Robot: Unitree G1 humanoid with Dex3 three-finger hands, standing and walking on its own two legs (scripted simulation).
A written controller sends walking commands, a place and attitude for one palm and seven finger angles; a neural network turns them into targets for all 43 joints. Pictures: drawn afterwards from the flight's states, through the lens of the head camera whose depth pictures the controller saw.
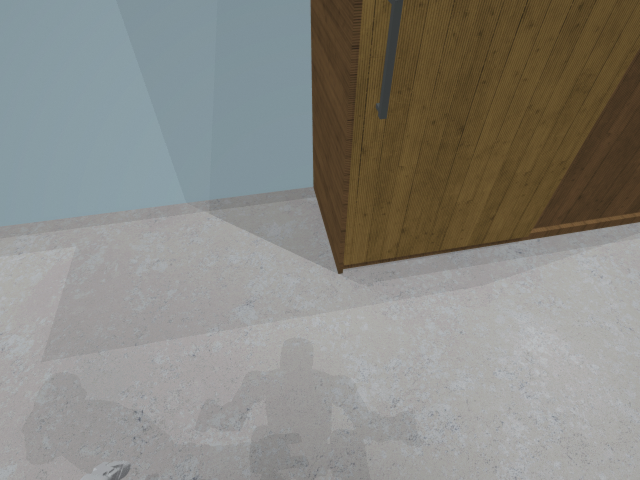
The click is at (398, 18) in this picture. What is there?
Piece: wardrobe's sliding door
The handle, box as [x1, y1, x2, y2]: [376, 0, 402, 118]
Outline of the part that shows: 402,0 388,0 392,4 380,102 376,103 378,116 380,118 386,118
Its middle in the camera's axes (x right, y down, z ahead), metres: +0.16 -0.42 +0.92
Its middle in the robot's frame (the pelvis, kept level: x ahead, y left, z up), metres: +0.99 -0.11 +0.08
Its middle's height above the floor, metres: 0.85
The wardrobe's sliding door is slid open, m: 0.00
